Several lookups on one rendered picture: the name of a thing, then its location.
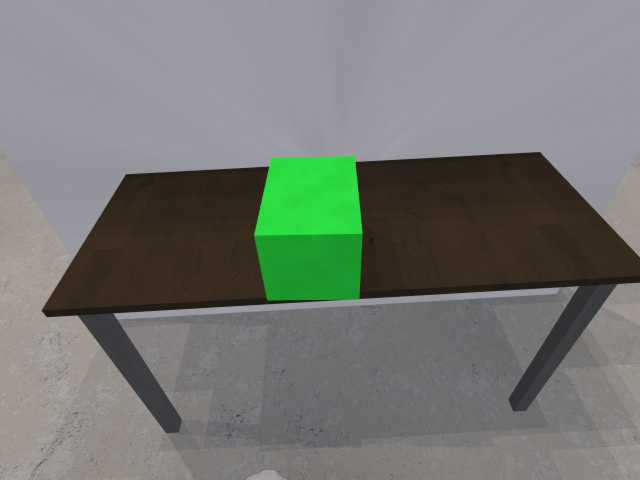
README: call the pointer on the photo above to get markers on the table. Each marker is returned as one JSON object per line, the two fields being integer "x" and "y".
{"x": 185, "y": 240}

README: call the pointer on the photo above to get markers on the carton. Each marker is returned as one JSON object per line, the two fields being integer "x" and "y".
{"x": 309, "y": 232}

